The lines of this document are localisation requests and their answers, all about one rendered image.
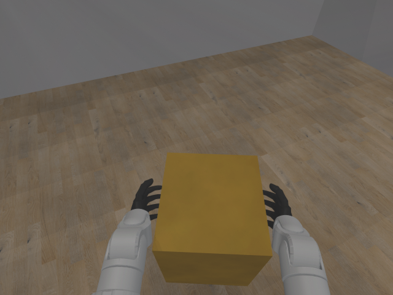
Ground left robot forearm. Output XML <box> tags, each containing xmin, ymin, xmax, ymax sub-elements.
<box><xmin>92</xmin><ymin>209</ymin><xmax>152</xmax><ymax>295</ymax></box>

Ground robot left hand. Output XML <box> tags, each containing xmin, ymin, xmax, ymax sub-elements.
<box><xmin>131</xmin><ymin>178</ymin><xmax>162</xmax><ymax>220</ymax></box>

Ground carton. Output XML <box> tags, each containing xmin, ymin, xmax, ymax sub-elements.
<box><xmin>152</xmin><ymin>152</ymin><xmax>273</xmax><ymax>286</ymax></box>

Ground robot right hand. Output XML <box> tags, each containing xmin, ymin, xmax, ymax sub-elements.
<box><xmin>263</xmin><ymin>184</ymin><xmax>292</xmax><ymax>228</ymax></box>

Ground right robot forearm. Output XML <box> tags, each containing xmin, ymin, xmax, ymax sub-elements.
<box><xmin>272</xmin><ymin>215</ymin><xmax>330</xmax><ymax>295</ymax></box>

